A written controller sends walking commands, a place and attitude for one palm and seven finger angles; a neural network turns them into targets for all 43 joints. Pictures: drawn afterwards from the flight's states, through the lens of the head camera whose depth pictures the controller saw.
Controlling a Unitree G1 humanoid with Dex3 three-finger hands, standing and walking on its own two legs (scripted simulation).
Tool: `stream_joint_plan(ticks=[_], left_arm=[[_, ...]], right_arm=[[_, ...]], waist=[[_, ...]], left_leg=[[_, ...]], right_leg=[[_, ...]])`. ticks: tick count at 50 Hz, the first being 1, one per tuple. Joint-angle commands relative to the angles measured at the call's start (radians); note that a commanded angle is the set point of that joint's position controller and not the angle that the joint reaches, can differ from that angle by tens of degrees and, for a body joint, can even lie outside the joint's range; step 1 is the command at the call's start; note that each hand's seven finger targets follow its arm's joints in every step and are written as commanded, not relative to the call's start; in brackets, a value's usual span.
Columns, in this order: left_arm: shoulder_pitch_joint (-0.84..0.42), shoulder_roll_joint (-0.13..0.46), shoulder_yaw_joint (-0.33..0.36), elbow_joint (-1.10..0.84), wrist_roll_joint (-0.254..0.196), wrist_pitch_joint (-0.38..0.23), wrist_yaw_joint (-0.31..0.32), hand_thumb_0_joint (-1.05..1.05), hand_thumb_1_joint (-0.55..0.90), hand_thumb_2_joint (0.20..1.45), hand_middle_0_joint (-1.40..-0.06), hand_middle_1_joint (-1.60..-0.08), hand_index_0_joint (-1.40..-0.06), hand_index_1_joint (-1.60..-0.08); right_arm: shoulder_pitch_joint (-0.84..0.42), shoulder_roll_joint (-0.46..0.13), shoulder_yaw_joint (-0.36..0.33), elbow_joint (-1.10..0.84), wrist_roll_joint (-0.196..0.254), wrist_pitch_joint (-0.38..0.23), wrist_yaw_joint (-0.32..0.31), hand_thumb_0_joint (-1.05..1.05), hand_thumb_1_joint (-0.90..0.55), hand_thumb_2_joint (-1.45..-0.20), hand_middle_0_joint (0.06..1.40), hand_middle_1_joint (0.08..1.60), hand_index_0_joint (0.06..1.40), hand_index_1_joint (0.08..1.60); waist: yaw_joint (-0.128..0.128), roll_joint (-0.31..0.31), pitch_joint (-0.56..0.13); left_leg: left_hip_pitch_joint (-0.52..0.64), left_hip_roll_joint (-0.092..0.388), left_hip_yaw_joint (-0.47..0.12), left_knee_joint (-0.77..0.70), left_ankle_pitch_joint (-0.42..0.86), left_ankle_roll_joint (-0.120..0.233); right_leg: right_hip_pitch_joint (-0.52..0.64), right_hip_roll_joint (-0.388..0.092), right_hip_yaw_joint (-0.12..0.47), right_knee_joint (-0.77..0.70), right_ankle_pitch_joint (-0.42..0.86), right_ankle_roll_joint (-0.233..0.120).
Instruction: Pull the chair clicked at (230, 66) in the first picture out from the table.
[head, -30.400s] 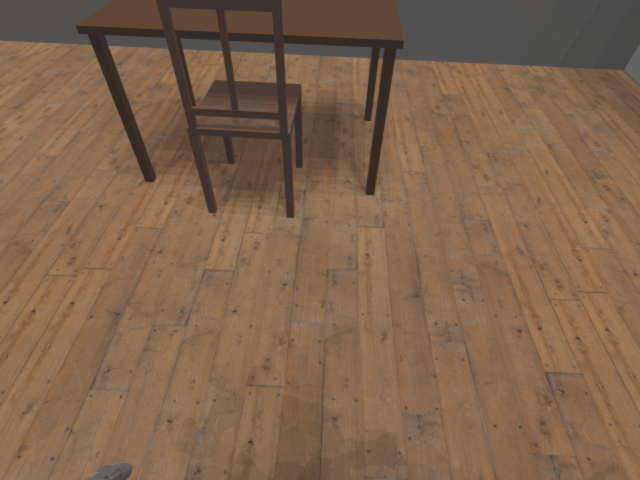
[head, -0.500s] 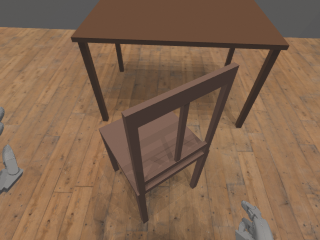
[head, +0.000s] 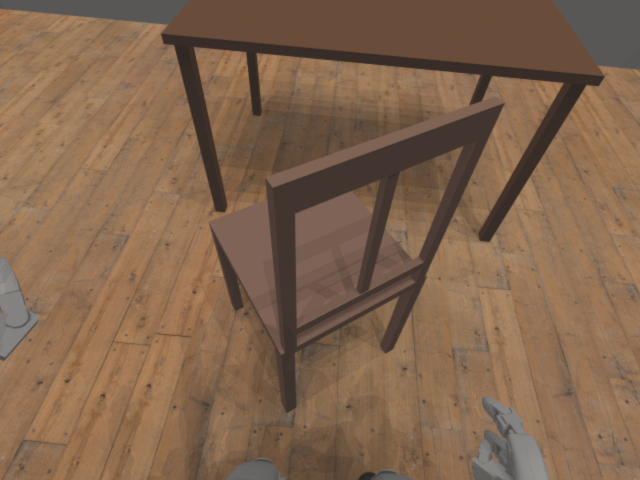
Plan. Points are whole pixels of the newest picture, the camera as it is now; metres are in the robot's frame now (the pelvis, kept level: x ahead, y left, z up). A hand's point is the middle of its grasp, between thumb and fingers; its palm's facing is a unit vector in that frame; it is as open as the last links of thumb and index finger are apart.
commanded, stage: step back with the hand held close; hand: left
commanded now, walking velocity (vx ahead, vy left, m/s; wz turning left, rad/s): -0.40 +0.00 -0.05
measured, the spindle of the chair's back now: (374, 240) +0.51 -0.06 -0.06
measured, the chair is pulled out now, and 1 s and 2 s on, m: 0.49 0.49 0.49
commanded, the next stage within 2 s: stop stepping back and stand still in 0.58 s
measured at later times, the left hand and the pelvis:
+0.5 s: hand (102, 332) +0.20 +0.20 +0.17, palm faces +0.26 -0.80 -0.54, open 7.4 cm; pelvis -0.04 -0.03 +0.02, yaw -5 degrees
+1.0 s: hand out of the picture +0.04 +0.20 +0.16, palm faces +0.43 -0.79 -0.43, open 7.4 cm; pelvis -0.15 -0.06 +0.01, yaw +1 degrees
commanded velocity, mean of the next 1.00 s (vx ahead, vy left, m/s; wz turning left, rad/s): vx -0.19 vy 0.04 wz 0.00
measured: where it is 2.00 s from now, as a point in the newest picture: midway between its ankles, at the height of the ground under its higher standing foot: outside the picture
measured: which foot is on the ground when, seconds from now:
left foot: down 0.00-0.68, up 0.70-0.96, down 0.98-1.00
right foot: down 0.00-0.04, up 0.06-0.20, down 0.22-1.00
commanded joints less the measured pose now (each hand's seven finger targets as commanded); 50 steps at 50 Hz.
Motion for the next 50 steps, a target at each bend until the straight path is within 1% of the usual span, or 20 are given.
stream_joint_plan(ticks=[1,3,6,9,12,13,15,18,20,22,24,28,32,33,34,35,40,44,47,50], left_arm=[[-0.026,0.2,0.13,-0.258,-0.008,-0.074,0.022,0.0,0.9,0.9,-0.2,-0.3,-0.2,-0.3],[-0.032,0.205,0.162,-0.3,0.013,-0.088,0.015,0.0,0.9,0.9,-0.2,-0.3,-0.2,-0.3],[0.047,0.196,0.166,-0.259,-0.012,-0.088,0.002,0.0,0.9,0.9,-0.2,-0.3,-0.2,-0.3],[0.06,0.207,0.168,-0.219,-0.028,-0.085,-0.003,0.0,0.9,0.9,-0.2,-0.3,-0.2,-0.3],[-0.038,0.224,0.13,-0.186,-0.012,-0.1,-0.02,0.0,0.9,0.9,-0.2,-0.3,-0.2,-0.3],[-0.073,0.244,0.117,-0.177,-0.009,-0.097,-0.021,0.0,0.9,0.9,-0.2,-0.3,-0.2,-0.3],[-0.107,0.242,0.1,-0.162,-0.016,-0.072,-0.018,0.0,0.9,0.9,-0.2,-0.3,-0.2,-0.3],[0.019,0.246,0.147,-0.125,-0.018,-0.035,-0.032,0.0,0.9,0.9,-0.2,-0.3,-0.2,-0.3],[0.027,0.232,0.128,-0.168,-0.032,-0.036,-0.037,0.0,0.9,0.9,-0.2,-0.3,-0.2,-0.3],[0.035,0.226,0.118,-0.229,-0.028,-0.049,-0.043,0.0,0.9,0.9,-0.2,-0.3,-0.2,-0.3],[0.087,0.21,0.118,-0.213,-0.036,-0.056,-0.047,0.0,0.9,0.9,-0.2,-0.3,-0.2,-0.3],[0.118,0.237,0.144,-0.277,-0.037,-0.026,-0.037,0.0,0.9,0.9,-0.2,-0.3,-0.2,-0.3],[0.13,0.263,0.177,-0.252,-0.043,-0.034,-0.037,0.0,0.9,0.9,-0.2,-0.3,-0.2,-0.3],[0.112,0.279,0.186,-0.23,-0.04,-0.04,-0.035,0.0,0.9,0.9,-0.2,-0.3,-0.2,-0.3],[0.088,0.294,0.186,-0.199,-0.039,-0.043,-0.032,0.0,0.9,0.9,-0.2,-0.3,-0.2,-0.3],[0.097,0.265,0.16,-0.188,-0.047,-0.026,-0.025,0.0,0.9,0.9,-0.2,-0.3,-0.2,-0.3],[0.054,0.193,0.109,-0.053,-0.052,0.028,0.003,0.0,0.9,0.9,-0.2,-0.3,-0.2,-0.3],[0.0,0.188,0.068,-0.088,-0.031,0.019,0.017,0.0,0.9,0.9,-0.2,-0.3,-0.2,-0.3],[-0.005,0.196,0.054,-0.184,-0.019,-0.001,0.018,0.0,0.9,0.9,-0.2,-0.3,-0.2,-0.3],[-0.009,0.226,0.08,-0.297,-0.006,-0.034,0.012,0.0,0.9,0.9,-0.2,-0.3,-0.2,-0.3]], right_arm=[[-0.065,-0.133,-0.055,-0.162,0.003,-0.051,-0.019,0.0,-0.9,-0.9,0.2,0.3,0.2,0.3],[-0.084,-0.125,-0.066,-0.168,-0.003,-0.069,-0.023,0.0,-0.9,-0.9,0.2,0.3,0.2,0.3],[-0.076,-0.13,-0.091,-0.165,0.013,-0.082,-0.012,0.0,-0.9,-0.9,0.2,0.3,0.2,0.3],[-0.072,-0.117,-0.072,-0.123,0.006,-0.089,-0.008,0.0,-0.9,-0.9,0.2,0.3,0.2,0.3],[-0.06,-0.116,-0.06,-0.082,-0.011,-0.082,-0.004,0.0,-0.9,-0.9,0.2,0.3,0.2,0.3],[-0.076,-0.099,-0.052,-0.095,-0.006,-0.068,-0.006,0.0,-0.9,-0.9,0.2,0.3,0.2,0.3],[-0.117,-0.112,-0.064,-0.129,0.018,-0.055,-0.021,0.0,-0.9,-0.9,0.2,0.3,0.2,0.3],[-0.134,-0.076,-0.042,-0.148,0.011,-0.016,-0.025,0.0,-0.9,-0.9,0.2,0.3,0.2,0.3],[-0.151,-0.092,-0.032,-0.15,0.012,0.001,-0.034,0.0,-0.9,-0.9,0.2,0.3,0.2,0.3],[-0.116,-0.121,-0.059,-0.162,0.012,0.003,-0.023,0.0,-0.9,-0.9,0.2,0.3,0.2,0.3],[-0.103,-0.116,-0.072,-0.158,0.002,-0.015,-0.003,0.0,-0.9,-0.9,0.2,0.3,0.2,0.3],[-0.108,-0.118,-0.065,-0.17,0.005,-0.029,0.01,0.0,-0.9,-0.9,0.2,0.3,0.2,0.3],[-0.12,-0.135,-0.058,-0.194,0.018,-0.035,0.001,0.0,-0.9,-0.9,0.2,0.3,0.2,0.3],[-0.111,-0.126,-0.059,-0.193,0.018,-0.034,-0.001,0.0,-0.9,-0.9,0.2,0.3,0.2,0.3],[-0.084,-0.109,-0.063,-0.191,0.016,-0.03,-0.004,0.0,-0.9,-0.9,0.2,0.3,0.2,0.3],[-0.054,-0.101,-0.077,-0.174,0.023,-0.026,0.0,0.0,-0.9,-0.9,0.2,0.3,0.2,0.3],[-0.08,-0.069,-0.023,-0.159,0.032,-0.003,-0.021,0.0,-0.9,-0.9,0.2,0.3,0.2,0.3],[-0.049,-0.099,-0.031,-0.152,0.009,-0.024,-0.031,0.0,-0.9,-0.9,0.2,0.3,0.2,0.3],[-0.015,-0.114,-0.031,-0.161,0.0,-0.041,-0.027,0.0,-0.9,-0.9,0.2,0.3,0.2,0.3],[-0.014,-0.148,-0.05,-0.19,0.009,-0.055,-0.016,0.0,-0.9,-0.9,0.2,0.3,0.2,0.3]], waist=[[-0.027,0.189,-0.158],[-0.019,0.365,-0.183],[-0.013,0.221,-0.185],[-0.002,0.222,-0.171],[-0.012,0.077,-0.203],[-0.011,-0.05,-0.238],[0.007,-0.246,-0.267],[0.007,-0.13,-0.221],[-0.01,-0.019,-0.263],[-0.002,0.174,-0.364],[0.006,0.257,-0.303],[0.008,0.265,-0.249],[0.016,0.159,-0.166],[0.003,0.036,-0.137],[-0.01,-0.125,-0.121],[-0.001,-0.187,-0.156],[-0.041,-0.126,-0.177],[-0.021,-0.156,-0.127],[-0.032,-0.024,-0.132],[-0.009,0.351,-0.152]], left_leg=[[-0.042,0.172,-0.208,-0.336,-0.227,0.065],[-0.236,0.326,-0.337,-0.498,-0.318,0.13],[-0.103,0.298,-0.25,-0.413,-0.145,0.113],[0.121,0.245,-0.189,-0.296,0.127,0.082],[0.261,0.149,-0.053,-0.081,0.434,0.007],[0.225,0.086,0.029,-0.003,0.407,-0.024],[0.019,-0.007,0.049,0.078,0.035,-0.028],[0.056,0.016,0.037,-0.065,0.085,-0.015],[0.273,0.062,0.043,-0.26,0.617,0.005],[0.54,0.254,-0.115,-0.244,1.117,0.071],[0.454,0.318,-0.137,-0.292,1.005,0.115],[0.328,0.286,-0.109,-0.302,0.832,0.095],[0.027,0.217,-0.07,-0.245,0.2,0.047],[-0.016,0.141,-0.012,-0.169,-0.029,0.015],[0.002,0.013,0.053,0.031,-0.165,-0.026],[0.076,-0.039,0.007,0.301,-0.172,-0.04],[0.078,0.035,0.0,0.258,-0.057,-0.037],[0.189,0.009,0.062,-0.062,-0.133,0.014],[0.257,0.008,0.056,-0.364,-0.068,0.045],[0.271,0.215,-0.172,-0.466,-0.004,0.122]], right_leg=[[0.116,-0.018,0.062,0.047,-0.263,-0.03],[0.287,0.066,-0.001,0.407,-0.208,0.001],[0.212,0.067,0.013,0.343,-0.301,-0.011],[0.127,0.041,-0.02,0.008,-0.256,-0.025],[0.133,-0.056,0.077,-0.231,0.265,-0.037],[0.173,-0.149,0.189,-0.196,0.578,-0.056],[0.386,-0.215,0.181,-0.116,1.113,-0.001],[0.346,-0.187,0.136,-0.082,0.887,-0.062],[0.265,-0.093,0.033,0.031,0.765,-0.013],[0.073,0.015,0.019,0.196,0.032,0.003],[0.028,0.046,0.043,0.281,-0.377,-0.024],[0.132,0.015,-0.015,0.108,-0.212,-0.024],[0.34,-0.034,-0.02,-0.096,0.05,-0.016],[0.298,-0.097,0.048,-0.163,0.126,-0.03],[0.141,-0.23,0.251,-0.3,0.051,-0.094],[0.028,-0.354,0.382,-0.398,0.022,-0.172],[0.112,-0.261,0.155,-0.301,-0.144,-0.135],[0.109,-0.253,0.189,-0.393,-0.469,-0.107],[0.195,-0.182,0.147,-0.285,-0.402,-0.068],[0.135,-0.007,-0.038,0.116,-0.236,-0.006]])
